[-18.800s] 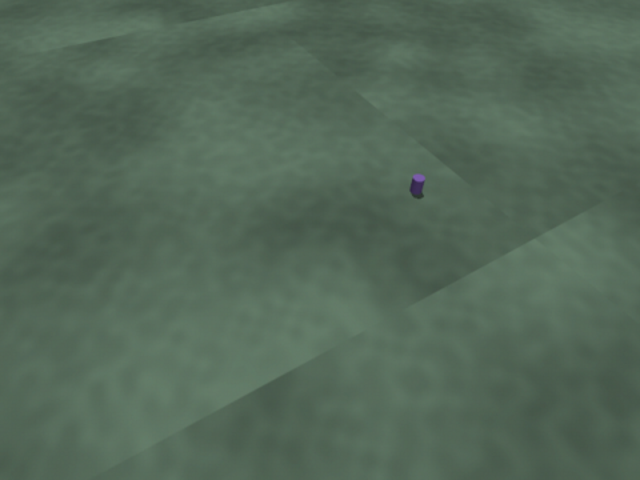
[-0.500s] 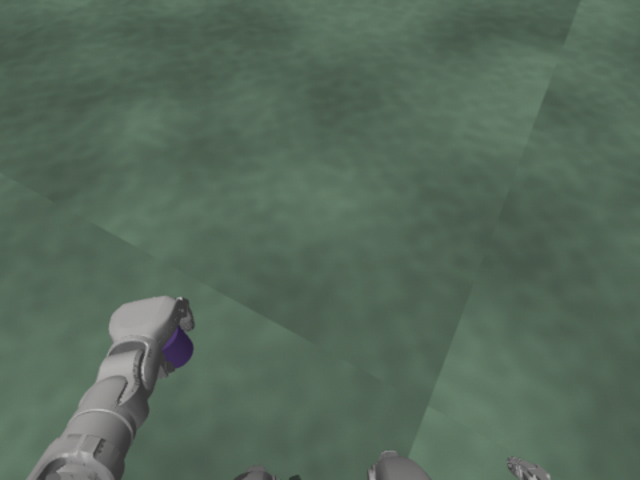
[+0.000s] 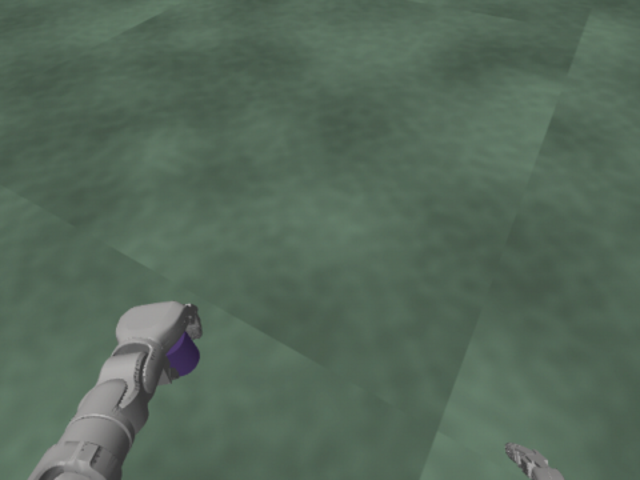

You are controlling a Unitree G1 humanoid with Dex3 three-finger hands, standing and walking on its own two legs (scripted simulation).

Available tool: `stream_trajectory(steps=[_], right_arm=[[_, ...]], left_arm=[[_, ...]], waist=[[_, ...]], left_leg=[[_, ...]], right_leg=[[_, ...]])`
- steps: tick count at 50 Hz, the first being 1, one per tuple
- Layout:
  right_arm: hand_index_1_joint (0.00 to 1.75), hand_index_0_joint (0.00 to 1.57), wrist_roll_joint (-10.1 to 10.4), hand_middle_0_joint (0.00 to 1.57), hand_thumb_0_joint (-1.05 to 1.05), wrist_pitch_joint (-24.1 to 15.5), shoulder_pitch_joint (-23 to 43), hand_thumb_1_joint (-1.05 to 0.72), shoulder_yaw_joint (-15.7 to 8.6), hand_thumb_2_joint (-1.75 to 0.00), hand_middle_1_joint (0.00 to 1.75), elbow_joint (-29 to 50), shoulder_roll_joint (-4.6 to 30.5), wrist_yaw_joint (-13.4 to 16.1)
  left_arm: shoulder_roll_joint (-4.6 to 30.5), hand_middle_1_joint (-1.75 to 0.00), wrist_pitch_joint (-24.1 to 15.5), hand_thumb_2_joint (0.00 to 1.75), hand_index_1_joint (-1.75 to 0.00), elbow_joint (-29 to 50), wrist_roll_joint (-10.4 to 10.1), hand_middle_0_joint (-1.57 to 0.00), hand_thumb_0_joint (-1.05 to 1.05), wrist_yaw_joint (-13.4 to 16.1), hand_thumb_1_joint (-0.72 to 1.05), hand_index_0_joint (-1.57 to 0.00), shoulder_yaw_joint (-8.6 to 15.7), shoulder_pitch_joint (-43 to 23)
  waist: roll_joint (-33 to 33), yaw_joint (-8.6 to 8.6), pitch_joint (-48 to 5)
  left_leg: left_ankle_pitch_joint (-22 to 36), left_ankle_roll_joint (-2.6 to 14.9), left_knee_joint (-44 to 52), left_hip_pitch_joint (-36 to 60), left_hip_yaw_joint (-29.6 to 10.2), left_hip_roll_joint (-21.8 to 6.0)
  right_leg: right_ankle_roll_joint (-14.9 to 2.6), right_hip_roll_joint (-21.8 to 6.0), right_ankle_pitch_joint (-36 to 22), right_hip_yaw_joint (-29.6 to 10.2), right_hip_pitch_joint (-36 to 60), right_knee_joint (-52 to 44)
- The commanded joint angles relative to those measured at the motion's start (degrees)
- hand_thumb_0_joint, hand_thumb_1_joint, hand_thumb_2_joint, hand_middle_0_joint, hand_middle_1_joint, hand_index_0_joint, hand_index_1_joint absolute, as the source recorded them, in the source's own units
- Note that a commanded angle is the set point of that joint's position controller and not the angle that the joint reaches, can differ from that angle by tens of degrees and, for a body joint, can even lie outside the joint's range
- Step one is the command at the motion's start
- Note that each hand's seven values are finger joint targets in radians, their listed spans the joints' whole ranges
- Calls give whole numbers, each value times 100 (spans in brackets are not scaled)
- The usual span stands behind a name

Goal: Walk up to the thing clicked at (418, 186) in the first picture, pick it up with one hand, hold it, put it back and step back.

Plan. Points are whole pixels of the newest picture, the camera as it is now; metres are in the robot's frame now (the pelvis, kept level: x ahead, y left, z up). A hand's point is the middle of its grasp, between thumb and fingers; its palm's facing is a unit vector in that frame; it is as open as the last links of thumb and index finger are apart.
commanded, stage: hold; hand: left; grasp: from above
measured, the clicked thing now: (174, 349) +0.33 +0.22 -0.08
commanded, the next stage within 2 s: crouch in 1.52 s
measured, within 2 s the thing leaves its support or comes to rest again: neither
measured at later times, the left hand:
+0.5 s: hand (166, 355) +0.30 +0.21 -0.03, palm faces -0.44 -0.06 -0.89, open 8.2 cm
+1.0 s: hand (163, 354) +0.29 +0.21 -0.02, palm faces -0.43 -0.06 -0.90, open 8.3 cm
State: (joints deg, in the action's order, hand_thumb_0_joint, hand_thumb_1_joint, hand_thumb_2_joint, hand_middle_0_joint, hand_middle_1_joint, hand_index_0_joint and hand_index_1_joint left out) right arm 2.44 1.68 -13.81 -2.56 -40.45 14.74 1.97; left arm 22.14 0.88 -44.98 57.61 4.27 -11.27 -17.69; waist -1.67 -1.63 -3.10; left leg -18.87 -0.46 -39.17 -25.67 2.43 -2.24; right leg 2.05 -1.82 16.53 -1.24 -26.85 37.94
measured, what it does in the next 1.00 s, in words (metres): stands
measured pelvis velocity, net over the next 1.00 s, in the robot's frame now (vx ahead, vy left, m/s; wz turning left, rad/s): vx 0.00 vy -0.01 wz -0.01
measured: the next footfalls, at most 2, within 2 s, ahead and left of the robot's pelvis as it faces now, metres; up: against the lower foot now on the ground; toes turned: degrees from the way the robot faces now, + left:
none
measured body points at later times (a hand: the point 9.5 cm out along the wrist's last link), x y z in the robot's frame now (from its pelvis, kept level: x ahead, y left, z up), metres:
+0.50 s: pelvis +0.00 -0.01 +0.01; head +0.01 -0.02 +0.46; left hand +0.32 +0.22 +0.02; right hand +0.13 -0.27 -0.11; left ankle +0.01 +0.12 -0.72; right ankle +0.03 -0.14 -0.72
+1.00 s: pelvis +0.00 -0.01 +0.02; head +0.01 -0.03 +0.46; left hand +0.31 +0.21 +0.04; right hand +0.15 -0.26 -0.10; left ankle +0.01 +0.12 -0.72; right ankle +0.03 -0.14 -0.72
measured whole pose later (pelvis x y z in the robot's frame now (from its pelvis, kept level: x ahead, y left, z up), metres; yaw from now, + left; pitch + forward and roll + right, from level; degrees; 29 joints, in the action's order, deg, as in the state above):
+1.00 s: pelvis +0.00 -0.01 +0.02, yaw +0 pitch +1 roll +1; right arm 3.7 3.7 -10.9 -1.4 -38.1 14.7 3.1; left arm 22.8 0.9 -34.3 56.5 -2.5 -11.6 -13.4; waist -2.7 0.5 -0.2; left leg -14.2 -1.1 -29.0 -15.5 3.0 -2.2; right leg 1.4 -1.7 13.0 -1.5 -17.9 30.1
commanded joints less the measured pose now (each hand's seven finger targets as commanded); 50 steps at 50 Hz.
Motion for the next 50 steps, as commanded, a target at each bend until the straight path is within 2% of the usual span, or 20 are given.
stream_trajectory(steps=[1, 3, 6, 11, 14, 19, 28, 29, 30, 31, 32, 33, 35, 39, 40, 43, 44, 45, 48, 50], right_arm=[[30, 20, 37, 20, 0, -195, 223, -91, -279, -90, 30, 717, 781, 63], [30, 20, 41, 20, 0, -183, 232, -91, -294, -90, 30, 716, 812, 68], [30, 20, 47, 20, 0, -170, 223, -91, -281, -90, 30, 743, 814, 70], [30, 20, 47, 20, 0, -139, 243, -91, -271, -90, 30, 752, 805, 73], [30, 20, 56, 20, 0, -119, 325, -91, -239, -90, 30, 808, 780, 75], [30, 20, 62, 20, 0, -99, 443, -91, -210, -90, 30, 871, 766, 84], [30, 20, 86, 20, 0, -71, 555, -91, -191, -90, 30, 926, 742, 116], [30, 20, 98, 20, 0, -70, 596, -91, -175, -90, 30, 936, 717, 119], [30, 20, 101, 20, 0, -73, 600, -91, -194, -90, 30, 944, 739, 122], [30, 20, 100, 20, 0, -67, 625, -91, -191, -90, 30, 930, 741, 131], [30, 20, 97, 20, 0, -66, 614, -91, -180, -90, 30, 940, 730, 127], [30, 20, 100, 20, 0, -62, 663, -91, -181, -90, 30, 942, 720, 129], [30, 20, 108, 20, 0, -60, 701, -91, -168, -91, 30, 960, 727, 129], [30, 20, 112, 20, 0, -49, 719, -91, -151, -91, 30, 996, 717, 139], [30, 20, 124, 20, 0, -46, 758, -91, -161, -90, 30, 996, 716, 145], [30, 20, 118, 20, 0, -39, 775, -91, -148, -91, 30, 998, 708, 159], [30, 20, 121, 20, 0, -46, 779, -91, -135, -91, 30, 1013, 686, 158], [30, 20, 128, 20, 0, -37, 799, -91, -141, -91, 30, 1020, 711, 160], [30, 20, 141, 20, 0, -44, 847, -91, -132, -91, 30, 1079, 678, 166], [30, 20, 143, 20, 0, -39, 834, -91, -128, -90, 30, 1064, 676, 172]], left_arm=[[1137, -74, -61, 76, -72, 1278, -42, -85, 0, 92, 45, -87, 423, -1883], [1233, -74, -54, 75, -72, 1295, -57, -85, 0, 64, 46, -87, 508, -1754], [1129, -74, -60, 75, -72, 1305, -55, -84, 0, -9, 44, -86, 410, -1773], [1244, -76, -73, 76, -74, 1488, -67, -83, 0, -77, 44, -85, 528, -1797], [1159, -75, -45, 77, -73, 1429, -53, -84, 0, -82, 44, -86, 466, -1721], [1211, -75, -55, 77, -73, 1593, -77, -85, 0, -166, 44, -87, 502, -1629], [1269, -76, -49, 76, -74, 1797, -73, -82, 0, -235, 42, -84, 583, -1618], [1190, -77, -33, 77, -74, 1762, -57, -83, 0, -256, 44, -85, 502, -1556], [1202, -77, -43, 76, -75, 1894, -104, -83, 0, -264, 45, -85, 529, -1642], [1281, -78, -23, 75, -75, 1788, -58, -82, 0, -271, 43, -84, 584, -1586], [1185, -76, -20, 75, -74, 1832, -78, -82, 0, -290, 43, -84, 503, -1570], [1199, -76, -14, 75, -74, 1895, -86, -84, 0, -299, 45, -86, 505, -1580], [1240, -76, -9, 76, -74, 1787, -122, -82, 0, -321, 42, -85, 590, -1386], [1204, -77, -24, 75, -75, 1996, -80, -82, 0, -352, 42, -84, 517, -1496], [1350, -76, -43, 75, -74, 2104, -114, -82, 0, -356, 43, -85, 646, -1572], [1330, -76, -58, 74, -74, 2128, -111, -82, 0, -404, 43, -85, 622, -1540], [1241, -78, -48, 74, -75, 2150, -93, -82, 0, -420, 44, -85, 532, -1555], [1295, -76, -48, 76, -74, 2068, -131, -83, 0, -416, 44, -85, 624, -1429], [1194, -80, -47, 75, -77, 2249, -137, -81, 0, -472, 44, -85, 507, -1441], [1232, -78, -43, 75, -76, 2296, -167, -82, 0, -498, 44, -85, 566, -1397]], waist=[[-83, 22, -1489], [-100, 47, -1486], [69, 15, -1380], [-55, 78, -1473], [64, 38, -1324], [110, 82, -1243], [51, 149, -1272], [102, 141, -1174], [75, 136, -1245], [84, 142, -1182], [169, 116, -1168], [189, 161, -1151], [194, 176, -1049], [126, 143, -1104], [35, 202, -1134], [83, 178, -1081], [107, 178, -1090], [65, 209, -1011], [78, 217, -1049], [130, 198, -1112]], left_leg=[[1184, 37, 691, 887, -76, 277], [1355, 21, 732, 1009, -69, 253], [1430, 31, 797, 1022, -108, 220], [1580, 41, 866, 1147, -49, 246], [1470, 74, 934, 1144, -28, 275], [1222, 109, 1051, 1178, 0, 296], [1230, 104, 1185, 1323, 21, 289], [1194, 120, 1204, 1286, 47, 310], [1196, 113, 1209, 1364, 45, 300], [1199, 117, 1227, 1356, 50, 311], [1195, 128, 1233, 1367, 45, 304], [1199, 132, 1242, 1369, 34, 312], [1063, 135, 1299, 1347, 37, 316], [1113, 130, 1330, 1453, 37, 311], [1102, 120, 1354, 1468, 42, 313], [1156, 117, 1382, 1510, 19, 295], [1142, 121, 1400, 1505, 26, 300], [1079, 110, 1433, 1509, 22, 293], [1147, 112, 1462, 1561, 27, 295], [1229, 124, 1443, 1619, 35, 299]], right_leg=[[-239, 347, -864, 146, 714, -616], [-247, 359, -987, 179, 714, -625], [-246, 376, -1047, 194, 756, -672], [-255, 356, -1172, 162, 915, -740], [-238, 328, -1124, 146, 940, -838], [-222, 300, -912, 126, 1035, -972], [-226, 300, -886, 109, 1144, -1076], [-221, 281, -874, 95, 1131, -1108], [-217, 284, -871, 91, 1145, -1114], [-215, 277, -871, 94, 1135, -1144], [-209, 274, -874, 95, 1155, -1158], [-195, 265, -875, 104, 1180, -1194], [-199, 260, -730, 97, 1207, -1239], [-202, 264, -792, 84, 1221, -1252], [-209, 266, -760, 88, 1247, -1267], [-211, 286, -808, 105, 1263, -1279], [-219, 283, -794, 97, 1268, -1290], [-223, 287, -719, 102, 1265, -1324], [-226, 287, -768, 109, 1288, -1336], [-212, 282, -858, 94, 1338, -1345]])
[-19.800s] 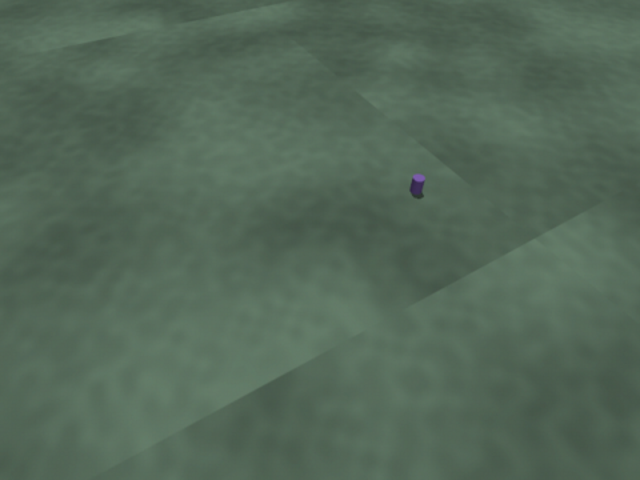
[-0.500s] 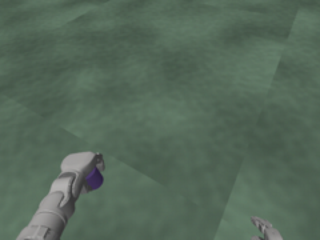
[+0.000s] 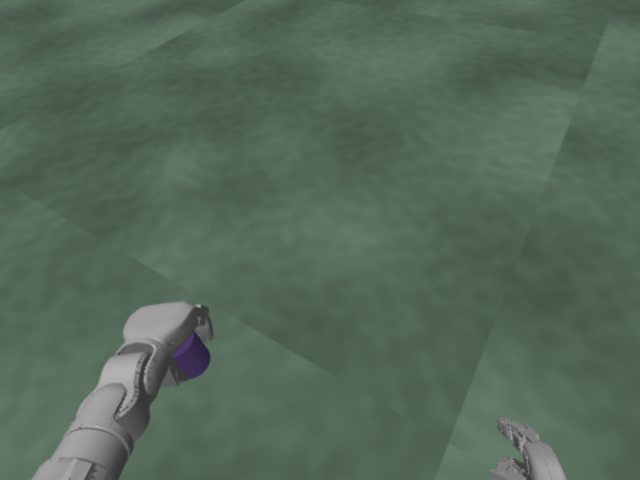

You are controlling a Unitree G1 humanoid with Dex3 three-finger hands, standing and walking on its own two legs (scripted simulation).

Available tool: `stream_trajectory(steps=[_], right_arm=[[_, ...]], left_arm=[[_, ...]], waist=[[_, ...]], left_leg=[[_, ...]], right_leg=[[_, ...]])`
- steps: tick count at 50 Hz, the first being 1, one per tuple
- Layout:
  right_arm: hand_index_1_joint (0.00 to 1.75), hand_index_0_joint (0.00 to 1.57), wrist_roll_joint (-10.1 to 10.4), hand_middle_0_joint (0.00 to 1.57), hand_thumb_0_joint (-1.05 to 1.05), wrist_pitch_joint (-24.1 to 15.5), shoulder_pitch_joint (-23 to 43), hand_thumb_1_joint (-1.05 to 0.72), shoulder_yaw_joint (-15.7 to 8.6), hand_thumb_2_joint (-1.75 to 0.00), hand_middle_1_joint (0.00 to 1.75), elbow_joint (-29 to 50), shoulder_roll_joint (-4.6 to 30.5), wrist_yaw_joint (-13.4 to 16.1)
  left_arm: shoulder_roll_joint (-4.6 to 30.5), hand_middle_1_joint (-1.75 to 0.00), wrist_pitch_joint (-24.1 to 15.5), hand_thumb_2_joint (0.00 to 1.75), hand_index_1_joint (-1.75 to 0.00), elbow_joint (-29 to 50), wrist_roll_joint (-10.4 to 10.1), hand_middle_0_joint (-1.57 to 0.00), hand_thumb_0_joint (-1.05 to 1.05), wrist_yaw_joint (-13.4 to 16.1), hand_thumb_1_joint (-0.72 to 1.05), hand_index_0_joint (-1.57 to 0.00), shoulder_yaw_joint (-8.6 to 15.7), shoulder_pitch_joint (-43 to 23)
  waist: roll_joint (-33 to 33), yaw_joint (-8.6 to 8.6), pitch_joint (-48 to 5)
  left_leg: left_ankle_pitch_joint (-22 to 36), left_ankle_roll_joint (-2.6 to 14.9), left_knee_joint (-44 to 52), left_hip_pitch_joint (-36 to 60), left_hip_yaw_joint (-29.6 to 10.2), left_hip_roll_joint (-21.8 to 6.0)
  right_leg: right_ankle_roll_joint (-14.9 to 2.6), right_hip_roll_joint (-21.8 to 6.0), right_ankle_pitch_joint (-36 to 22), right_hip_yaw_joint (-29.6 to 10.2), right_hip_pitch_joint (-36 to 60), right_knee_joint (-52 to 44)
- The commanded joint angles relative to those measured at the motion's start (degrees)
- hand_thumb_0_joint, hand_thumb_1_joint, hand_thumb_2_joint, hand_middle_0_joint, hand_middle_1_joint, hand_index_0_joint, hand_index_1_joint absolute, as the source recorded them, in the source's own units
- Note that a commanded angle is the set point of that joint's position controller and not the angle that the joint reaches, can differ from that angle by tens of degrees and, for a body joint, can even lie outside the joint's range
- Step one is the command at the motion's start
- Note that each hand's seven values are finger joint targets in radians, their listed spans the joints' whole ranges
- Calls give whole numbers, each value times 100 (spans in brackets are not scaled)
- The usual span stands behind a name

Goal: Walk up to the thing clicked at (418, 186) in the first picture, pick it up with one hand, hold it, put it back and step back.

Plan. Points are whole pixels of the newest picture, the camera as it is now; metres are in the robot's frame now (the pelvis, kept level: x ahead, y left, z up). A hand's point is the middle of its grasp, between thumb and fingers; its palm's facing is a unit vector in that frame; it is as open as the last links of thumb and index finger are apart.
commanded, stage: hold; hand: left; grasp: from above
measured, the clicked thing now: (184, 350) +0.31 +0.22 -0.06
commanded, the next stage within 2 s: crouch in 0.52 s
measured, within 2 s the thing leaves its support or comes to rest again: neither
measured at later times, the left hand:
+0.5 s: hand (171, 354) +0.30 +0.23 -0.03, palm faces -0.44 -0.07 -0.90, open 8.3 cm
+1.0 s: hand (184, 377) +0.29 +0.23 -0.10, palm faces -0.47 -0.03 -0.88, open 8.2 cm
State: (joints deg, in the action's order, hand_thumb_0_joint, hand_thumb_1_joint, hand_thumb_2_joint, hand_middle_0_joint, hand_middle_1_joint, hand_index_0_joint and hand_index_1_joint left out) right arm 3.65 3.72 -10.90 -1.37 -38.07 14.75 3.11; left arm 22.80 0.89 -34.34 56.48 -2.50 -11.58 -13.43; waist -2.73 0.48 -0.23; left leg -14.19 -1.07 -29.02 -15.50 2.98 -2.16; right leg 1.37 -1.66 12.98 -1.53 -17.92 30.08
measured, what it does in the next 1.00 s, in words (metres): stands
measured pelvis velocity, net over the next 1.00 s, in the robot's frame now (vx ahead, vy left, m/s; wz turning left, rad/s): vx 0.00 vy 0.00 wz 0.02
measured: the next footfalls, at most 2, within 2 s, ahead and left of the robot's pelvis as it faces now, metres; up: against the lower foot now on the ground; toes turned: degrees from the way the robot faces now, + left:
none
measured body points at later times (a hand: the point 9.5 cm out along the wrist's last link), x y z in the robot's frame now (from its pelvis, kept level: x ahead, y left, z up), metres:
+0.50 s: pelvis +0.01 +0.00 +0.00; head +0.02 -0.02 +0.45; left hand +0.32 +0.23 +0.02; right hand +0.16 -0.25 -0.11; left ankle +0.01 +0.13 -0.74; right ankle +0.03 -0.13 -0.74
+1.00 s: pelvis +0.00 +0.00 -0.01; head +0.05 +0.00 +0.43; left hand +0.31 +0.23 -0.05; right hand +0.13 -0.26 -0.13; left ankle +0.01 +0.13 -0.73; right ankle +0.03 -0.13 -0.74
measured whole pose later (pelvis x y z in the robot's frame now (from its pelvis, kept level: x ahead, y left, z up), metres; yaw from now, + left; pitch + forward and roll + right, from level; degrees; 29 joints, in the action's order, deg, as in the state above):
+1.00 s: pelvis +0.00 +0.00 -0.01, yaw +1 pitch +6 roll +0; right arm 1.7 4.7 -11.1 -2.6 -39.2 14.5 1.2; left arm 20.5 -2.0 -50.3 62.3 9.8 -11.4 -18.0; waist -0.3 -1.3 -1.3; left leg -17.5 -0.8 -37.3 -26.2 1.7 -1.9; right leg 1.6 -2.1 16.1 -0.6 -27.6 37.2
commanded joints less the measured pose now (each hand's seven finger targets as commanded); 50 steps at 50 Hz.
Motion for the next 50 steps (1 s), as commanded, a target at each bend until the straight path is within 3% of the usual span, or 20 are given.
stream_trajectory(steps=[1, 3, 5, 7, 9, 13, 15, 16, 19, 24, 25, 28, 30, 31, 32, 35, 37, 44, 48, 50], right_arm=[[30, 20, 18, 20, 0, -233, 557, -91, -246, -91, 30, 811, 672, 62], [30, 20, 21, 20, 0, -229, 558, -91, -238, -91, 30, 832, 661, 68], [30, 20, 18, 20, 0, -207, 528, -91, -241, -91, 30, 797, 673, 64], [30, 20, 14, 20, 0, -195, 532, -91, -234, -91, 30, 805, 653, 63], [30, 20, 26, 20, 0, -186, 512, -91, -240, -91, 30, 767, 655, 69], [30, 20, 17, 20, 0, -164, 529, -91, -252, -90, 30, 783, 653, 58], [30, 20, 23, 20, 0, -153, 515, -91, -258, -90, 30, 783, 659, 55], [30, 20, 25, 20, 0, -165, 517, -91, -253, -90, 30, 809, 636, 49], [30, 20, 23, 20, 0, -146, 491, -91, -289, -91, 30, 765, 651, 57], [30, 20, 22, 20, 0, -140, 436, -91, -309, -90, 30, 741, 687, 45], [30, 20, 14, 20, 0, -140, 463, -91, -309, -90, 30, 741, 683, 38], [30, 20, 19, 20, 0, -125, 450, -91, -320, -91, 30, 740, 691, 38], [30, 20, 10, 20, 0, -123, 421, -91, -316, -91, 30, 730, 685, 28], [30, 20, 11, 20, 0, -113, 421, -93, -320, -92, 30, 711, 682, 31], [30, 20, 12, 20, 0, -109, 438, -89, -320, -90, 30, 740, 683, 28], [30, 20, 5, 20, 0, -97, 374, -90, -325, -90, 30, 748, 679, 11], [30, 20, 7, 20, 0, -72, 405, -89, -322, -90, 30, 745, 670, 5], [30, 20, -119, 20, 0, -18, 153, -90, -372, -90, 30, 559, 711, -67], [30, 20, -229, 20, 0, -49, -179, -90, -470, -90, 30, 284, 800, -152], [30, 20, -296, 20, 0, -91, -288, -90, -514, -90, 30, 202, 792, -195]], left_arm=[[1179, -79, -36, 77, -77, 1196, -43, -82, 0, 168, 43, -84, 599, -1804], [1123, -77, -33, 77, -75, 1259, -12, -83, 0, 149, 42, -85, 511, -1899], [1300, -76, -36, 78, -75, 1141, -32, -83, 0, 168, 42, -85, 728, -1695], [1067, -78, -49, 78, -76, 1175, -14, -82, 0, 142, 42, -84, 472, -1847], [1274, -78, -52, 77, -76, 1084, 2, -83, 0, 179, 43, -85, 688, -1778], [1115, -80, -51, 79, -77, 1072, 61, -82, 0, 208, 43, -85, 548, -1805], [1235, -79, -59, 80, -77, 1077, 11, -84, 0, 263, 44, -86, 706, -1713], [1104, -82, -82, 79, -79, 1230, 39, -82, 0, 239, 45, -85, 519, -1840], [1229, -79, -66, 82, -77, 1203, 78, -84, 0, 271, 44, -86, 663, -1855], [1092, -81, -15, 82, -79, 1057, 41, -84, 0, 315, 45, -87, 569, -1696], [999, -81, -19, 82, -79, 1121, 32, -84, 0, 310, 45, -87, 439, -1727], [1179, -81, -12, 84, -80, 1059, 39, -83, 0, 316, 41, -84, 604, -1764], [1068, -82, -20, 84, -80, 1125, 43, -84, 0, 311, 43, -85, 467, -1928], [1157, -87, -2, 76, -82, 1020, 63, -83, 0, 324, 47, -88, 566, -1918], [1141, -83, 6, 72, -78, 1007, 88, -75, 0, 329, 39, -80, 577, -1844], [946, -78, -21, 73, -75, 906, 89, -81, 0, 350, 43, -84, 445, -1686], [936, -77, -45, 72, -74, 645, 123, -83, 0, 417, 46, -86, 507, -1416], [833, -73, -264, 73, -71, -228, 422, -86, 0, 1119, 47, -89, 469, -1876], [724, -75, -359, 70, -71, -888, 632, -88, 0, 1652, 51, -91, 424, -2477], [690, -76, -409, 72, -73, -1284, 815, -90, 0, 1928, 54, -94, 456, -2574]], waist=[[202, 9, -1391], [295, -18, -1388], [209, 51, -1331], [322, -67, -1347], [309, 17, -1389], [250, -27, -1367], [163, 31, -1323], [99, 11, -1358], [132, 38, -1523], [104, 7, -1425], [167, 1, -1412], [124, 46, -1451], [180, -19, -1524], [112, 30, -1503], [152, 35, -1455], [299, -36, -1375], [361, 17, -1195], [451, -230, -1118], [337, -439, -1528], [299, -441, -1748]], left_leg=[[824, 178, 451, 636, -20, 290], [889, 193, 431, 643, -33, 294], [906, 189, 448, 597, -3, 307], [978, 205, 425, 673, -8, 301], [1052, 208, 412, 651, -7, 322], [1086, 185, 448, 703, -12, 297], [974, 169, 474, 649, -10, 308], [988, 163, 494, 686, -16, 295], [1210, 173, 447, 758, -16, 302], [1249, 139, 469, 776, -22, 266], [1282, 129, 475, 788, -60, 247], [1357, 146, 461, 784, -38, 278], [1408, 157, 435, 809, -40, 275], [1430, 153, 438, 792, -25, 290], [1416, 160, 425, 774, -25, 300], [1339, 169, 426, 725, -21, 290], [1261, 172, 419, 588, -13, 315], [842, 157, 3, 79, -55, 331], [775, 116, -867, -554, -81, 288], [633, 82, -1482, -1185, -104, 306]], right_leg=[[-151, 267, -569, 126, 487, -545], [-136, 265, -632, 146, 476, -572], [-149, 250, -645, 123, 551, -591], [-131, 258, -753, 125, 484, -585], [-118, 238, -817, 132, 560, -587], [-155, 268, -813, 156, 528, -575], [-157, 261, -696, 156, 548, -609], [-178, 269, -704, 165, 506, -581], [-166, 265, -924, 164, 613, -550], [-192, 294, -929, 185, 556, -549], [-190, 305, -943, 213, 556, -546], [-188, 272, -1041, 205, 645, -565], [-179, 275, -1116, 196, 652, -533], [-178, 261, -1128, 199, 680, -548], [-169, 250, -1125, 197, 660, -569], [-169, 262, -1060, 204, 588, -570], [-166, 244, -986, 212, 546, -569], [-163, 203, -622, 203, -98, -239], [-184, 217, -621, 190, -939, 554], [-194, 204, -482, 205, -1469, 1099]])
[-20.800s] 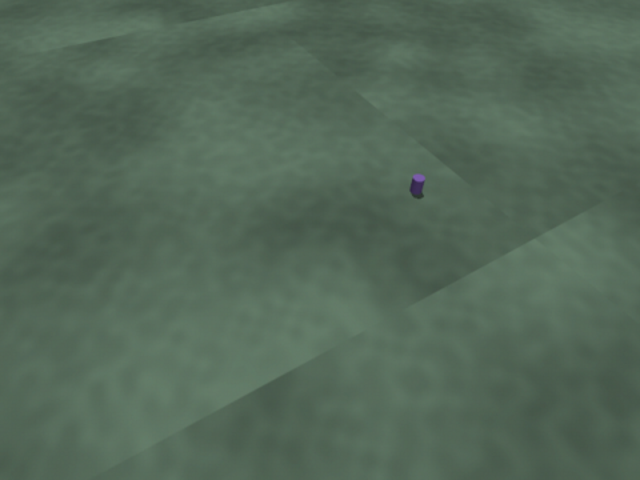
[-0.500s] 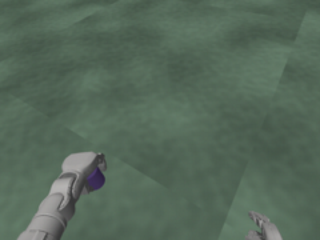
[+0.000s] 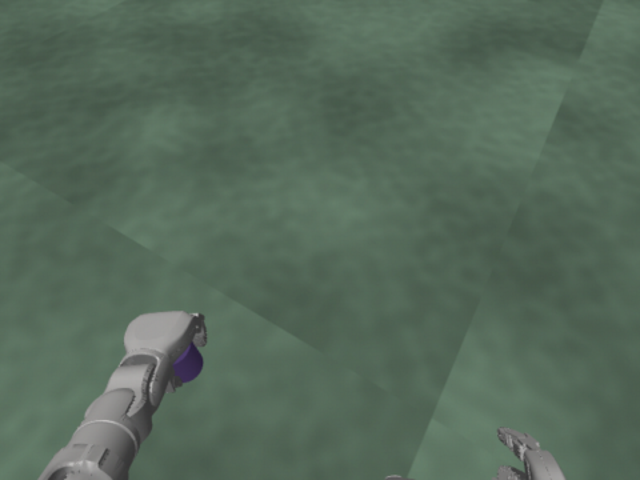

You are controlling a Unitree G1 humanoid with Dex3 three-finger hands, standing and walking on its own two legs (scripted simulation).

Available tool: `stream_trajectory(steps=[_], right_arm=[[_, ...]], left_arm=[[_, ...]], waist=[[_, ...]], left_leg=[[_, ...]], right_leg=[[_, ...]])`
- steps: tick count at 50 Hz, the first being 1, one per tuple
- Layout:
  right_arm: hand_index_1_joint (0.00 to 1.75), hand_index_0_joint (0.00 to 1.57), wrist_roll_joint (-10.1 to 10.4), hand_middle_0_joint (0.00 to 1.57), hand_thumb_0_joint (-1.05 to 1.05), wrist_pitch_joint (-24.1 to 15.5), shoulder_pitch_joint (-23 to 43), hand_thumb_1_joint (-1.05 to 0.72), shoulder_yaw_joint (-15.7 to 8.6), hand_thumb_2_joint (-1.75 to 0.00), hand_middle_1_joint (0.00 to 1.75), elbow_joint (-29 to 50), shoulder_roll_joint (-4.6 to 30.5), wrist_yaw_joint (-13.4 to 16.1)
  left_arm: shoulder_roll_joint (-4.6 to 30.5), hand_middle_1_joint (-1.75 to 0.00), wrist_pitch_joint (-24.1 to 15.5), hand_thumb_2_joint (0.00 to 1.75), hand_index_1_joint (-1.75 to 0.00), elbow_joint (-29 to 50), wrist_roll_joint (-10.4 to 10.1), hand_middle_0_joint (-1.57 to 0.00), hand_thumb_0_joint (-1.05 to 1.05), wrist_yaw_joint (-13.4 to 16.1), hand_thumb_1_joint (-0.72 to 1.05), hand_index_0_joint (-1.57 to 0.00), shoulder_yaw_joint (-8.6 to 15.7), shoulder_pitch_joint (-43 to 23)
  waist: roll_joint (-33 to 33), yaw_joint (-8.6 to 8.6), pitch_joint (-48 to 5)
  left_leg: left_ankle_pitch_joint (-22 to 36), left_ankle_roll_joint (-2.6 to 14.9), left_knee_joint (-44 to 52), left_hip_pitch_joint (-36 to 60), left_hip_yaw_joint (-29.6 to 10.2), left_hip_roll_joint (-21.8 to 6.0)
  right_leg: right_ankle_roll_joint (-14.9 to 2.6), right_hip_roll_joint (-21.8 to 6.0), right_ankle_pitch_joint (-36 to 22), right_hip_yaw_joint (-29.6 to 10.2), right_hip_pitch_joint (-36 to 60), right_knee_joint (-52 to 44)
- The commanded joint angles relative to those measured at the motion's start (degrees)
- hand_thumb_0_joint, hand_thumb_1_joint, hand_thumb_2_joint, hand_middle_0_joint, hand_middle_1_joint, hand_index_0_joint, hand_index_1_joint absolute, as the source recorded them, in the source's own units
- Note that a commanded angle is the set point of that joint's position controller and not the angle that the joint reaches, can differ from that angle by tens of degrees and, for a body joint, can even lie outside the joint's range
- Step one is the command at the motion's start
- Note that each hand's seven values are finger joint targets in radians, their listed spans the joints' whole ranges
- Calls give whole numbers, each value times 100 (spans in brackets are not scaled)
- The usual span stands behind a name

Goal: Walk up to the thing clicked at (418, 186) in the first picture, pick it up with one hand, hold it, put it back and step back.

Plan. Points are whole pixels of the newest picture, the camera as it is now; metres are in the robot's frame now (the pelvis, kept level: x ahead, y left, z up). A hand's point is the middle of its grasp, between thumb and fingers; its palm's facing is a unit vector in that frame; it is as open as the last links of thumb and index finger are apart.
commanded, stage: crouch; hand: left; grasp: from above
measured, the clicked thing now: (178, 356) +0.32 +0.22 -0.11
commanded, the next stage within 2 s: lower in 1.54 s
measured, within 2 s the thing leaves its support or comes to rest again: neither
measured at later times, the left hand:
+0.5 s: hand (212, 379) +0.35 +0.22 -0.34, palm faces -0.44 +0.02 -0.90, open 8.1 cm
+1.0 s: hand (225, 392) +0.36 +0.23 -0.49, palm faces -0.44 -0.01 -0.90, open 8.1 cm
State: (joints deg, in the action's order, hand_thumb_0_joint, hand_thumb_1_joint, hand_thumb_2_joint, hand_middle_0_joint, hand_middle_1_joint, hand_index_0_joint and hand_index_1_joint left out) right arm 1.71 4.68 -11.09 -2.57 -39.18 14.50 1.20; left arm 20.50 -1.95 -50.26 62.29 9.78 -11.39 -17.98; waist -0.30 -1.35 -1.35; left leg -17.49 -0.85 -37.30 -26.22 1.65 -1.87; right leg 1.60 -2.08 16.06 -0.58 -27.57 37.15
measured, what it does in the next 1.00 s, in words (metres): lowers itself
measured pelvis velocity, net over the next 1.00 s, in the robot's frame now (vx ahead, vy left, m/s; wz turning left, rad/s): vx -0.07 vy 0.00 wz -0.02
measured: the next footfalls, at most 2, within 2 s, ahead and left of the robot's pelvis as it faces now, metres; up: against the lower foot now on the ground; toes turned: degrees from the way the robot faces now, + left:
none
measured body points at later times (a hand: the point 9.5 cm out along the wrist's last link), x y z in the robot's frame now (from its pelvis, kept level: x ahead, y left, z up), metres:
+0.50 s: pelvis -0.05 +0.01 -0.20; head +0.12 +0.02 +0.22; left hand +0.37 +0.22 -0.29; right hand -0.01 -0.27 -0.33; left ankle +0.01 +0.13 -0.72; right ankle +0.03 -0.14 -0.72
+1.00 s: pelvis -0.07 +0.00 -0.33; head +0.15 +0.03 +0.07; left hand +0.38 +0.23 -0.44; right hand +0.01 -0.28 -0.45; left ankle +0.01 +0.13 -0.72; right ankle +0.02 -0.14 -0.72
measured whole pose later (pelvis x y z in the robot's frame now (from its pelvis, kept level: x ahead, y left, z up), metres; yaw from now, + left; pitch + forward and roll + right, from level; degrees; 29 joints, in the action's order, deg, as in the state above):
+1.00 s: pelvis -0.07 +0.00 -0.33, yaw -1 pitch +37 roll -4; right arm -6.4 -4.5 -7.6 -2.5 -43.1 14.7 -4.2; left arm 28.2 -4.9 -74.3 69.6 24.7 0.6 -45.9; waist -0.9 -9.9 -9.3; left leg -39.8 -1.4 -119.4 -116.5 -4.8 -1.3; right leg 2.0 -1.6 37.2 0.6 -115.7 116.1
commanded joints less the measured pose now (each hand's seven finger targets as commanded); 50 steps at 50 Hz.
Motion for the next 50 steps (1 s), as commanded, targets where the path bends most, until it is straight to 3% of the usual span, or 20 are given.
stream_trajectory(steps=[1, 5, 10, 14, 19, 21, 23, 28, 30, 31, 35, 36, 38, 39, 40, 44, 46, 47, 49, 50], right_arm=[[30, 20, -133, 20, 0, -207, -356, -90, -415, -90, 30, 318, 812, -30], [30, 20, -196, 20, 0, -310, -501, -90, -497, -90, 30, 277, 889, -44], [30, 20, -296, 20, 0, -449, -633, -90, -533, -90, 30, 149, 936, 31], [30, 20, -360, 20, 0, -548, -683, -90, -538, -90, 30, 118, 935, 91], [30, 20, -451, 20, 0, -642, -657, -90, -539, -90, 30, 45, 1023, 85], [30, 20, -484, 20, 0, -680, -689, -90, -528, -90, 30, 54, 1022, 48], [30, 20, -494, 20, 0, -724, -699, -90, -503, -90, 30, 54, 1033, 14], [30, 20, -580, 20, 0, -856, -890, -90, -472, -90, 30, -100, 1075, -112], [30, 20, -591, 20, 0, -894, -808, -90, -470, -90, 30, -100, 1094, -152], [30, 20, -626, 20, 0, -926, -900, -90, -467, -90, 30, -168, 1106, -176], [30, 20, -685, 20, 0, -963, -935, -91, -434, -90, 30, -235, 1082, -271], [30, 20, -690, 20, 0, -965, -850, -91, -418, -90, 30, -212, 1051, -289], [30, 20, -727, 20, 0, -978, -855, -91, -416, -90, 30, -255, 1055, -329], [30, 20, -734, 20, 0, -972, -863, -91, -416, -90, 30, -263, 1042, -351], [30, 20, -745, 20, 0, -977, -850, -91, -399, -90, 30, -246, 1070, -365], [30, 20, -768, 20, 0, -974, -773, -91, -399, -90, 30, -248, 1078, -431], [30, 20, -790, 20, 0, -985, -823, -91, -408, -90, 30, -280, 1136, -463], [30, 20, -788, 20, 0, -989, -751, -91, -381, -90, 30, -216, 1104, -486], [30, 20, -788, 20, 0, -958, -807, -91, -399, -90, 30, -271, 1145, -508], [30, 20, -800, 20, 0, -968, -799, -91, -389, -90, 30, -237, 1141, -523]], left_arm=[[910, -74, -140, 71, -71, 189, 319, -91, 0, 834, 54, -94, 472, -2216], [886, -77, -116, 68, -72, -321, 483, -93, 0, 1280, 60, -98, 519, -2694], [1024, -71, -22, 71, -68, -845, 477, -95, 0, 1557, 59, -98, 669, -3057], [1175, -70, 53, 72, -68, -849, 456, -97, 0, 1628, 61, -100, 758, -3486], [1427, -68, 107, 70, -66, -1162, 413, -95, 0, 1564, 57, -97, 948, -3568], [1388, -68, 63, 67, -65, -1141, 384, -95, 0, 1533, 59, -98, 949, -3787], [1549, -66, 15, 68, -64, -1262, 392, -95, 0, 1512, 57, -97, 1054, -3730], [1637, -68, -223, 69, -65, -987, 459, -97, 0, 1499, 62, -100, 1158, -4078], [1677, -68, -274, 69, -65, -1215, 532, -95, 0, 1551, 60, -98, 1156, -4046], [1759, -69, -339, 69, -66, -904, 524, -96, 0, 1589, 60, -99, 1213, -4416], [1996, -72, -366, 74, -69, -1031, 628, -98, 0, 1707, 63, -101, 1377, -4353], [1727, -70, -330, 76, -68, -1356, 643, -100, 0, 1717, 63, -102, 1210, -4232], [1765, -71, -333, 76, -69, -1295, 615, -100, 0, 1744, 64, -102, 1246, -4533], [2099, -72, -355, 76, -70, -1085, 618, -98, 0, 1775, 63, -101, 1405, -4686], [1971, -72, -302, 78, -70, -1526, 665, -100, 0, 1764, 63, -102, 1341, -4453], [1827, -70, -288, 75, -68, -1671, 659, -98, 0, 1751, 61, -100, 1278, -4471], [2091, -71, -317, 74, -68, -1471, 672, -97, 0, 1747, 61, -99, 1438, -4649], [1953, -71, -287, 71, -68, -1731, 668, -96, 0, 1720, 61, -99, 1332, -4422], [2175, -69, -336, 74, -67, -1448, 685, -95, 0, 1721, 57, -97, 1455, -4673], [1951, -71, -321, 72, -68, -1775, 684, -95, 0, 1700, 58, -97, 1345, -4550]], waist=[[-57, -238, -1811], [-271, -331, -2402], [-358, -416, -3007], [-340, -513, -3651], [-630, -519, -3790], [-571, -657, -3961], [-528, -645, -3997], [-761, -797, -4508], [-798, -808, -4467], [-795, -901, -4556], [-939, -805, -4768], [-828, -856, -4667], [-807, -937, -4771], [-733, -883, -4860], [-786, -891, -4751], [-895, -944, -4599], [-1048, -914, -4706], [-1085, -894, -4600], [-1031, -929, -4640], [-1078, -977, -4518]], left_leg=[[851, 50, -917, -389, 31, 261], [551, 55, -1849, -1322, -17, 225], [65, 99, -2800, -2561, -110, 206], [-446, 152, -3510, -3563, -81, 235], [-920, 72, -3959, -4006, -382, 161], [-1055, 98, -4284, -4301, -394, 167], [-1261, 125, -4529, -4673, -394, 197], [-988, 116, -5240, -4883, -484, 203], [-1233, 135, -5433, -5158, -432, 244], [-1219, 139, -5547, -5210, -457, 229], [-1070, 149, -5965, -5474, -318, 272], [-1172, 171, -6074, -5654, -267, 280], [-1048, 223, -6361, -5896, -194, 281], [-1038, 247, -6467, -5996, -171, 283], [-1023, 232, -6526, -6072, -166, 280], [-1118, 216, -6684, -6190, -192, 262], [-986, 196, -6808, -6198, -222, 256], [-958, 202, -6860, -6255, -192, 258], [-992, 202, -6957, -6352, -224, 254], [-984, 194, -7010, -6379, -213, 251]], right_leg=[[-242, 253, -688, 112, -743, 655], [-273, 272, -396, 139, -1797, 1585], [-324, 291, 32, 217, -2866, 2617], [-321, 268, 351, 199, -3267, 3279], [-372, 235, 889, 341, -4539, 4118], [-379, 232, 998, 369, -4833, 4398], [-375, 220, 1191, 377, -5056, 4629], [-377, 172, 985, 445, -5781, 5296], [-370, 174, 1178, 440, -5988, 5394], [-363, 162, 1144, 460, -6043, 5502], [-358, 163, 1017, 461, -6103, 5828], [-354, 193, 1096, 470, -6216, 5833], [-321, 204, 892, 438, -6177, 5947], [-301, 203, 852, 421, -6078, 6004], [-307, 192, 856, 421, -6201, 6088], [-322, 210, 966, 483, -6528, 6308], [-337, 201, 864, 511, -6663, 6537], [-335, 206, 820, 498, -6651, 6566], [-334, 217, 856, 532, -6768, 6687], [-334, 216, 841, 538, -6862, 6732]])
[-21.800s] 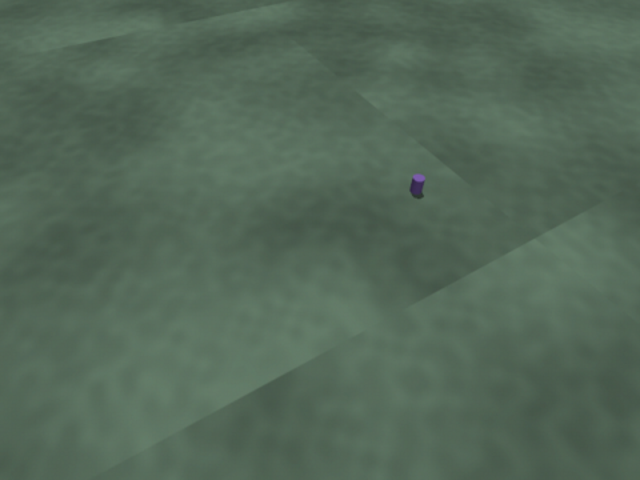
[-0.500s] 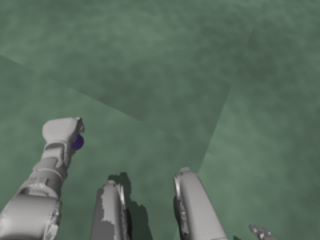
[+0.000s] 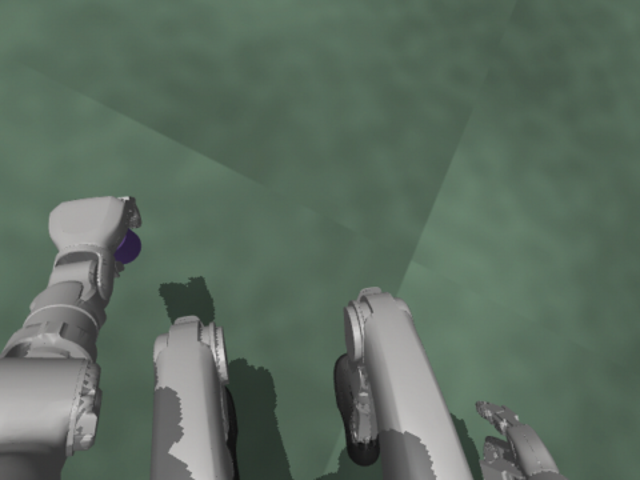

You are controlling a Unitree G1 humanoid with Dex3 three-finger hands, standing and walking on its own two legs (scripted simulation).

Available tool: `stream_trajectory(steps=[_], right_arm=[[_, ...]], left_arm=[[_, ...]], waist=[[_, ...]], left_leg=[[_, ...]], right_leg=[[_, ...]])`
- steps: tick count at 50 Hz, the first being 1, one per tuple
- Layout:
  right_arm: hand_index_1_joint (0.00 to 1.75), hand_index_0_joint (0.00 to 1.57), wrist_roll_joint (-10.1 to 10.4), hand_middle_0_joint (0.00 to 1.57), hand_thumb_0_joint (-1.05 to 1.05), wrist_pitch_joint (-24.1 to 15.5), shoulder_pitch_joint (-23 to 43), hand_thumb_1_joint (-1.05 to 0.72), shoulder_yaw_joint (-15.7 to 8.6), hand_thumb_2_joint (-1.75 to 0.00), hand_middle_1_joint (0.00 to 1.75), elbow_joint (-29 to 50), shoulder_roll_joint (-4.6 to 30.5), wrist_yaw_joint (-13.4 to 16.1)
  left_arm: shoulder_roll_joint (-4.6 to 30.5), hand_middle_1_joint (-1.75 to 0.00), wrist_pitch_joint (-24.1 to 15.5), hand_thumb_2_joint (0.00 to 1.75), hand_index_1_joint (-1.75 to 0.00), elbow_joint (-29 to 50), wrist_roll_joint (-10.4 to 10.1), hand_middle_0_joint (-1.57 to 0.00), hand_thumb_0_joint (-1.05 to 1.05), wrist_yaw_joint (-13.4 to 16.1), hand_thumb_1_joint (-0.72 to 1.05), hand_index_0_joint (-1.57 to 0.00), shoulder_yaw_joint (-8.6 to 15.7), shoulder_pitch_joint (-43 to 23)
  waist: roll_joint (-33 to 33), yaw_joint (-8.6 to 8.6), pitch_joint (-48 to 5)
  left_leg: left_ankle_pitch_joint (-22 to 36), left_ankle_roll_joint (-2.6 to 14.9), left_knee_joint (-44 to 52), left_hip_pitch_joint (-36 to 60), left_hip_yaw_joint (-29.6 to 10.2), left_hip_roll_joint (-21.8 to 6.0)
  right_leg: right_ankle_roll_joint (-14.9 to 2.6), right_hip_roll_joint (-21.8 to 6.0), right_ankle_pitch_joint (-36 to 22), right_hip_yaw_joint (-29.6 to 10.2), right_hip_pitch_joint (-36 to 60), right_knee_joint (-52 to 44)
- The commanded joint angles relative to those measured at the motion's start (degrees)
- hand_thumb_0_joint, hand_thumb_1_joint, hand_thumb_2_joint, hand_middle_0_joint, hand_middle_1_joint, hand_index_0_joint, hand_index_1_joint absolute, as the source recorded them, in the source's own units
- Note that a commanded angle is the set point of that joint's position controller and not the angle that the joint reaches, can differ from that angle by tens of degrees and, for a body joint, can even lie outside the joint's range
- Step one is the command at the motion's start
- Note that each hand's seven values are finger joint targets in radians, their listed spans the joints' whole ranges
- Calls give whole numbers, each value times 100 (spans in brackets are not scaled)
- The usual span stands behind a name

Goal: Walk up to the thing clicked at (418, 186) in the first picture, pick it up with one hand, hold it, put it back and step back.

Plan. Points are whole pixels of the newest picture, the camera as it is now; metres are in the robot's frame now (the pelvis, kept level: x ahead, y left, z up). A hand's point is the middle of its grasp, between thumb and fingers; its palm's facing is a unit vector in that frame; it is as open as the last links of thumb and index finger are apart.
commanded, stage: crouch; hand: left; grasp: from above
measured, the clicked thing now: (113, 241) +0.44 +0.24 -0.19
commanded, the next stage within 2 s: lower in 0.54 s
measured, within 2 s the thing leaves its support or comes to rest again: neither
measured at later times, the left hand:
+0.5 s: hand (124, 255) +0.43 +0.23 -0.23, palm faces -0.45 -0.02 -0.89, open 8.1 cm
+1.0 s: hand (135, 258) +0.44 +0.23 -0.28, palm faces -0.46 -0.04 -0.89, open 8.0 cm
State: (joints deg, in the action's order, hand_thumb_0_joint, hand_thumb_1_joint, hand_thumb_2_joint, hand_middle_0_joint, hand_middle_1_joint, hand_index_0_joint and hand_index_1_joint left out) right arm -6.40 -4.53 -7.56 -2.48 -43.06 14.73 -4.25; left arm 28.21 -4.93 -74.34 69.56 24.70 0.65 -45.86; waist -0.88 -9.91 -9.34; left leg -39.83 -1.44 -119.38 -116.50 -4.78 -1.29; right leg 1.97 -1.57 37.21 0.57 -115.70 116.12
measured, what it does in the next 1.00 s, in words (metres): lowers itself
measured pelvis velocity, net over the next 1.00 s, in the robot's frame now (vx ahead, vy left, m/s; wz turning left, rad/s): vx -0.01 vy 0.00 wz -0.03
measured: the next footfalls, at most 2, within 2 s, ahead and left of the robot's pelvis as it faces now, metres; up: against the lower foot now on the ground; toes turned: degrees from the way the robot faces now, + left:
none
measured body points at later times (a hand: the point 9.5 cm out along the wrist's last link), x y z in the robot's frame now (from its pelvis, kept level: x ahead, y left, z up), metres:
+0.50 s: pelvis -0.01 +0.00 -0.06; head +0.21 +0.04 +0.33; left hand +0.45 +0.23 -0.18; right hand +0.03 -0.28 -0.18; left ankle +0.07 +0.13 -0.40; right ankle +0.09 -0.14 -0.40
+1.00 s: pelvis -0.01 +0.00 -0.10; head +0.23 +0.04 +0.28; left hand +0.46 +0.23 -0.23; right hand +0.03 -0.28 -0.21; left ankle +0.07 +0.13 -0.40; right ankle +0.09 -0.14 -0.40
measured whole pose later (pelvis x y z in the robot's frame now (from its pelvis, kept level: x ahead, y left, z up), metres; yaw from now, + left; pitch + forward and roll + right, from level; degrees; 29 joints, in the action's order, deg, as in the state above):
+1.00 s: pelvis -0.01 +0.00 -0.10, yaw -1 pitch +34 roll -5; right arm -10.0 -6.6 -8.5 0.4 -45.9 16.3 -8.8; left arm 33.9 -10.0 -87.6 73.5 29.2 4.1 -53.8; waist 0.3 -13.5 -3.5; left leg -40.3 -2.0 -137.2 -131.0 -6.9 0.0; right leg 2.6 -0.9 37.1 0.6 -129.8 132.9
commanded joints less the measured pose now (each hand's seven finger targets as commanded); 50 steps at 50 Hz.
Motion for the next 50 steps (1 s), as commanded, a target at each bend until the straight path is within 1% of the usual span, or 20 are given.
stream_trajectory(steps=[1, 3, 5, 7, 13, 15, 17, 19, 21, 23, 25, 27, 28, 29, 36, 41, 43, 45, 46, 50], right_arm=[[30, 20, 1, 20, 0, -62, -1171, -91, -411, -90, 30, 112, 1149, -1], [30, 20, 8, 20, 0, -42, -1105, -91, -389, -90, 30, 130, 1161, -19], [30, 20, -11, 20, 0, -47, -1196, -91, -406, -90, 30, 77, 1176, -43], [30, 20, -14, 20, 0, -55, -1105, -91, -392, -90, 30, 124, 1155, -72], [30, 20, -49, 20, 0, -76, -1200, -91, -374, -91, 30, 90, 1270, -129], [30, 20, -50, 20, 0, -69, -1140, -92, -350, -91, 30, 69, 1253, -135], [30, 20, -70, 20, 0, -83, -1222, -91, -327, -90, 30, 53, 1254, -160], [30, 20, -75, 20, 0, -93, -1168, -91, -316, -90, 30, 33, 1286, -157], [30, 20, -83, 20, 0, -102, -1166, -91, -310, -90, 30, 21, 1330, -163], [30, 20, -100, 20, 0, -120, -1201, -91, -283, -91, 30, -23, 1312, -190], [30, 20, -100, 20, 0, -128, -1222, -91, -278, -90, 30, 2, 1380, -186], [30, 20, -115, 20, 0, -149, -1206, -91, -252, -91, 30, -47, 1357, -205], [30, 20, -128, 20, 0, -141, -1272, -91, -263, -91, 30, -92, 1368, -201], [30, 20, -113, 20, 0, -144, -1225, -91, -237, -91, 30, -54, 1343, -202], [30, 20, -147, 20, 0, -139, -1301, -91, -191, -90, 30, -132, 1363, -243], [30, 20, -199, 20, 0, -181, -1273, -91, -164, -90, 30, -186, 1381, -291], [30, 20, -237, 20, 0, -195, -1316, -91, -174, -90, 30, -223, 1442, -310], [30, 20, -267, 20, 0, -201, -1252, -91, -153, -90, 30, -215, 1403, -350], [30, 20, -330, 20, 0, -235, -1280, -91, -155, -90, 30, -247, 1423, -387], [30, 20, -390, 20, 0, -257, -1306, -91, -154, -90, 30, -272, 1498, -455]], left_arm=[[1320, -72, -78, 72, -69, 999, -84, -94, 0, 217, 59, -97, 204, -2032], [1192, -70, -60, 72, -68, 551, -22, -92, 0, 202, 55, -95, 127, -1789], [1444, -71, -134, 70, -68, 911, -63, -91, 0, 209, 55, -94, 265, -2088], [1189, -69, -119, 70, -67, 521, -53, -92, 0, 187, 54, -94, 106, -1859], [1527, -69, -189, 69, -67, 476, 2, -93, 0, 247, 55, -96, 242, -2277], [1563, -66, -193, 67, -64, 359, -6, -93, 0, 292, 54, -96, 287, -2161], [1517, -67, -230, 66, -65, 365, 36, -93, 0, 310, 56, -95, 254, -2317], [1589, -65, -200, 64, -63, 234, 27, -93, 0, 353, 55, -95, 324, -2258], [1617, -62, -218, 62, -60, 119, 51, -92, 0, 379, 53, -94, 313, -2380], [1415, -62, -232, 61, -60, 101, 60, -91, 0, 363, 51, -93, 180, -2437], [1749, -61, -256, 61, -59, 55, 59, -91, 0, 403, 52, -93, 361, -2530], [1585, -60, -255, 63, -59, -61, 55, -93, 0, 406, 52, -94, 275, -2433], [1659, -60, -298, 65, -59, 121, 78, -94, 0, 412, 53, -95, 322, -2660], [1570, -59, -266, 63, -58, -179, 85, -95, 0, 412, 54, -96, 269, -2394], [1649, -58, -304, 67, -59, -423, 89, -97, 0, 414, 53, -97, 274, -2436], [1564, -60, -429, 64, -59, -564, 176, -99, 0, 481, 58, -99, 254, -2523], [1799, -61, -502, 67, -61, -352, 210, -99, 0, 569, 60, -100, 430, -2686], [1572, -61, -506, 68, -61, -685, 263, -99, 0, 610, 58, -100, 293, -2504], [1711, -64, -557, 68, -63, -511, 310, -98, 0, 662, 60, -100, 368, -2872], [2062, -63, -584, 66, -62, -369, 322, -97, 0, 849, 57, -98, 669, -2654]], waist=[[-1073, -141, -3759], [-1028, -138, -3709], [-1049, -141, -3733], [-1028, -149, -3629], [-1017, -256, -3617], [-1034, -143, -3658], [-1022, -246, -3652], [-1080, -201, -3508], [-1144, -259, -3407], [-1148, -308, -3428], [-1100, -291, -3470], [-1146, -287, -3321], [-1163, -323, -3454], [-1188, -264, -3369], [-811, -344, -3286], [-1067, -380, -3250], [-1119, -397, -3285], [-1208, -409, -3284], [-1199, -561, -3181], [-1320, -403, -3371]], left_leg=[[1197, 257, 1157, 2626, 418, 182], [1180, 247, 1077, 2475, 415, 198], [1195, 259, 960, 2444, 412, 187], [1080, 262, 892, 2304, 437, 201], [904, 286, 649, 2090, 449, 207], [833, 286, 615, 1938, 473, 221], [838, 289, 534, 1875, 471, 222], [709, 288, 521, 1823, 467, 230], [575, 267, 527, 1811, 404, 225], [603, 263, 439, 1814, 417, 228], [542, 288, 384, 1622, 429, 253], [473, 274, 357, 1602, 430, 239], [495, 268, 341, 1621, 424, 254], [587, 265, 309, 1604, 442, 254], [732, 341, -28, 1094, 523, 267], [798, 281, -124, 1276, 457, 274], [848, 281, -193, 1249, 452, 281], [852, 256, -236, 1297, 450, 279], [758, 269, -322, 1282, 443, 268], [838, 276, -389, 1218, 466, 274]], right_leg=[[-375, 165, -1235, 449, 1913, -1105], [-385, 190, -1203, 473, 1783, -990], [-378, 185, -1238, 474, 1777, -915], [-386, 201, -1138, 479, 1673, -843], [-375, 187, -1001, 497, 1482, -662], [-390, 213, -905, 505, 1468, -577], [-386, 211, -917, 526, 1435, -514], [-398, 202, -789, 530, 1209, -476], [-417, 188, -653, 562, 1003, -384], [-416, 202, -700, 580, 983, -342], [-405, 182, -638, 566, 1027, -302], [-409, 186, -576, 584, 874, -255], [-416, 195, -594, 592, 880, -226], [-417, 197, -670, 580, 888, -204], [-355, 229, -860, 566, 1100, -112], [-402, 232, -881, 651, 746, 132], [-384, 221, -928, 670, 696, 199], [-405, 234, -925, 688, 629, 311], [-382, 231, -875, 723, 499, 328], [-365, 224, -947, 731, 697, 385]])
